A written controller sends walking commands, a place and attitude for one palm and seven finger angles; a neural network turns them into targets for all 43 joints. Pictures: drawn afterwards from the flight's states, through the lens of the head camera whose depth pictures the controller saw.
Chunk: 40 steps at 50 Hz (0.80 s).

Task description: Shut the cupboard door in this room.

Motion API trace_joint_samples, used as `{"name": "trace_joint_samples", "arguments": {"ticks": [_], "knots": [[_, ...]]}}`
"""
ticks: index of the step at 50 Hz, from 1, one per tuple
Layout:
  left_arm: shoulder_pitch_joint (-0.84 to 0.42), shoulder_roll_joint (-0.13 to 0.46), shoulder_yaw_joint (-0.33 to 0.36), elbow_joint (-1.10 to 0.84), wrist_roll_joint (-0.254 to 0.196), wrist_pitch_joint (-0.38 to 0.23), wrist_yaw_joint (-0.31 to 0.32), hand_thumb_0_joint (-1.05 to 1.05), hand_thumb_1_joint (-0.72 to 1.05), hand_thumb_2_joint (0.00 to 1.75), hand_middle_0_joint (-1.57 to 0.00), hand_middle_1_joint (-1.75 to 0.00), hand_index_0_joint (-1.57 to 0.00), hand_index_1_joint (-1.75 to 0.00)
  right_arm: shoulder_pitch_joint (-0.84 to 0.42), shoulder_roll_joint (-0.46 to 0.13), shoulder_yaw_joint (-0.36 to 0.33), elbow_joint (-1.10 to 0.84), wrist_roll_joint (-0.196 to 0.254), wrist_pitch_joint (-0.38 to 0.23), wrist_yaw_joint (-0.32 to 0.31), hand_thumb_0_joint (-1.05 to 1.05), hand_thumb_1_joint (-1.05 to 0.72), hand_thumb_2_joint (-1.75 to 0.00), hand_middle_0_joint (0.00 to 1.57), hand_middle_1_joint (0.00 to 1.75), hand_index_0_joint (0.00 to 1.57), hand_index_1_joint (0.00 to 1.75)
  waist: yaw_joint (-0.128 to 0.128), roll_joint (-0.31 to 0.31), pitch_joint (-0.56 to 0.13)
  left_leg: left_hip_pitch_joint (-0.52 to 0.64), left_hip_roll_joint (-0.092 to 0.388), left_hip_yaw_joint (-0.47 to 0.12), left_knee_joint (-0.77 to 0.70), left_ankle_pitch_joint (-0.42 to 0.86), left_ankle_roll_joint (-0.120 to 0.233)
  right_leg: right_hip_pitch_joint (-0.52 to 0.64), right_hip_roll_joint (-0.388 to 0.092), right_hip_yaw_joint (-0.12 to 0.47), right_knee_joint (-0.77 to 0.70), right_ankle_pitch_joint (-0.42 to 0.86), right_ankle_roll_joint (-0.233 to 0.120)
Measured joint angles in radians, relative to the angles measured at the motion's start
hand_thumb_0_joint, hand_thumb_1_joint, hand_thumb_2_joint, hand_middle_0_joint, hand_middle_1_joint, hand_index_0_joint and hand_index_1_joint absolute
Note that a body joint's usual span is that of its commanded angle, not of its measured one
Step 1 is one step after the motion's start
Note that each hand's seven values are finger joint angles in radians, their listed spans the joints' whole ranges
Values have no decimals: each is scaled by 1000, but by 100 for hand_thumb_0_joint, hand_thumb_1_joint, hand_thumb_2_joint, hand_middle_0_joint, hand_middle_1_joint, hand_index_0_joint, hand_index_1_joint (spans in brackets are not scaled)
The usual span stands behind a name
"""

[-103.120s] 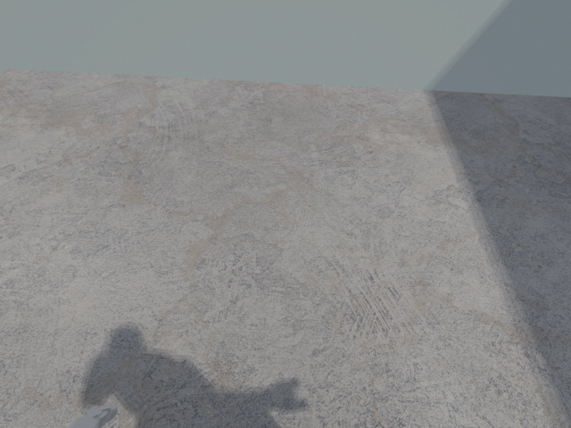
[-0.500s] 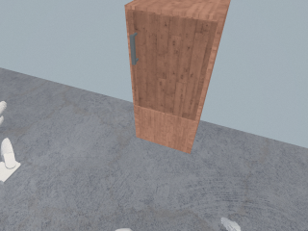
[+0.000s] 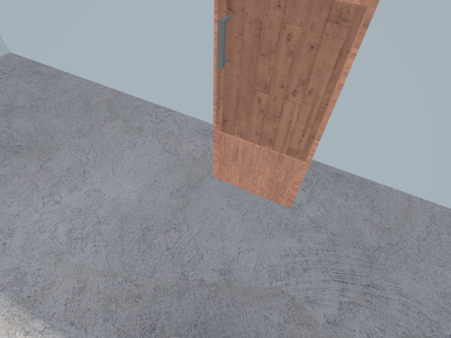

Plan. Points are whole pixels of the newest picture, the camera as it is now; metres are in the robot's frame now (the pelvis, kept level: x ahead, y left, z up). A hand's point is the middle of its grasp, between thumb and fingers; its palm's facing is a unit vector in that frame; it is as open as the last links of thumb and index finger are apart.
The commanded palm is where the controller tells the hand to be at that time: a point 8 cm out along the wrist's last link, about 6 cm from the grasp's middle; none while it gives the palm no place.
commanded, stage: let the arm hang, fingers relaxed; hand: left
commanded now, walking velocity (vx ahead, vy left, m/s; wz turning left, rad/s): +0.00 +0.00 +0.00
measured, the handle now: (224, 42) +0.97 +0.06 +0.05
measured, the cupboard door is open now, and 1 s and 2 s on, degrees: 0 0 0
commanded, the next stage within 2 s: look to check the result in 0.76 s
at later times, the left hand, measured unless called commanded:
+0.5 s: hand out of the picture -0.01 +0.22 -0.16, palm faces -0.02 -0.98 -0.21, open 7.4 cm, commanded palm none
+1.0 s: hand out of the picture +0.00 +0.23 -0.16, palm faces -0.04 -0.97 -0.24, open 7.4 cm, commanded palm none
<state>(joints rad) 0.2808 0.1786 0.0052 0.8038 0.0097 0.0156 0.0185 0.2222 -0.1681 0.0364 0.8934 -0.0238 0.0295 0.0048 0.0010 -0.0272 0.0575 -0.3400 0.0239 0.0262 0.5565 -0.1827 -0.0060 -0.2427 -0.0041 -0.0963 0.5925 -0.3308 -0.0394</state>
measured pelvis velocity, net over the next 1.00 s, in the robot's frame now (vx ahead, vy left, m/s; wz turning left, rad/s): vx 0.01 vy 0.04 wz -0.05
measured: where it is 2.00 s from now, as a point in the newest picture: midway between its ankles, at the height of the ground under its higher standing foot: outside the picture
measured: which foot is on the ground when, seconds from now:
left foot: down 0.00-1.00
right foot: down 0.00-1.00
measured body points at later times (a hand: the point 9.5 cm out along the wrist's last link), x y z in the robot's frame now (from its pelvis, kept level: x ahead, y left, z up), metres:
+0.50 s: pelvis +0.01 +0.04 +0.02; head +0.00 +0.04 +0.47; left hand -0.01 +0.27 -0.14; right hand -0.01 -0.19 -0.15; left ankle +0.06 +0.13 -0.73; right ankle -0.01 -0.09 -0.73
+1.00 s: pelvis +0.01 +0.04 +0.02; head +0.01 +0.03 +0.47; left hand +0.01 +0.28 -0.14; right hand +0.00 -0.21 -0.14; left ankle +0.06 +0.13 -0.73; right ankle -0.01 -0.09 -0.73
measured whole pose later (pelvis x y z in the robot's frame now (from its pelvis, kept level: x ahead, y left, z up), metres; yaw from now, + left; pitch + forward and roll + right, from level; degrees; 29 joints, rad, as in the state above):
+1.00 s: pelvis +0.01 +0.04 +0.02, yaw -3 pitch -2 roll +0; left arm 0.29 0.20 0.01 1.15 0.02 0.00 0.02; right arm 0.25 -0.21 -0.02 1.13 -0.01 0.00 -0.02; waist 0.00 0.01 0.04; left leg -0.19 0.00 0.10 0.35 -0.11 0.04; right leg -0.12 -0.03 -0.03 0.38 -0.22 0.01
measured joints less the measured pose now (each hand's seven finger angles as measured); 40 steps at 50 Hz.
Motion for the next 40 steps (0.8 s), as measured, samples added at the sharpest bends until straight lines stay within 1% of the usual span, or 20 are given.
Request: {"name": "trace_joint_samples", "arguments": {"ticks": [2, 5, 12, 19, 29, 35, 40], "knots": [[4, 14, 3, 58, 4, 0, 3, -5, 100, 90, -21, -30, -21, -30, 6, 0, -15, 41, 3, 1, -11, 0, -93, -90, 21, 30, 20, 30, 6, 1, -3, 20, 7, 0, -25, -1, -1, 30, 9, 0, -51, 25, 3], [18, 23, 2, 140, 6, 4, 3, -4, 98, 90, -21, -30, -20, -30, 14, -15, -26, 88, 5, 4, -15, 0, -94, -90, 21, 30, 20, 30, 5, 16, -16, 50, 12, 6, -60, 7, 5, 70, 17, 7, -117, 58, 10], [40, 28, -1, 269, 7, 5, 1, -1, 93, 90, -20, -30, -20, -30, 37, -29, -35, 163, 8, -2, -20, 1, -92, -90, 20, 30, 20, 30, 1, 38, -35, 103, 0, 33, -134, 37, 24, 117, 6, 31, -196, 101, 28], [39, 21, -2, 326, 7, -4, 1, 0, 91, 90, -20, -30, -20, -30, 62, -12, -32, 217, 11, -12, -20, 1, -91, -90, 20, 30, 20, 30, 2, 40, -36, 126, -18, 51, -176, 56, 39, 125, -11, 47, -213, 113, 44], [28, -2, -1, 347, 10, -9, 5, 0, 91, 90, -20, -30, -20, -30, 77, 10, -36, 247, 12, -18, -23, 1, -90, -90, 20, 30, 20, 30, -4, 29, -39, 143, -34, 67, -198, 64, 53, 125, -28, 62, -209, 113, 56], [23, -10, 1, 346, 13, -12, 5, 0, 91, 90, -20, -30, -20, -30, 73, 8, -43, 246, 13, -21, -24, 1, -90, -90, 20, 30, 20, 30, -4, 28, -38, 144, -38, 72, -206, 68, 56, 120, -32, 68, -206, 113, 59], [20, -6, 4, 347, 15, -13, 5, 0, 91, 90, -20, -30, -20, -30, 63, -2, -47, 242, 14, -23, -24, 1, -90, -90, 20, 30, 20, 30, -4, 31, -35, 146, -39, 74, -211, 70, 56, 118, -33, 69, -205, 112, 58]]}}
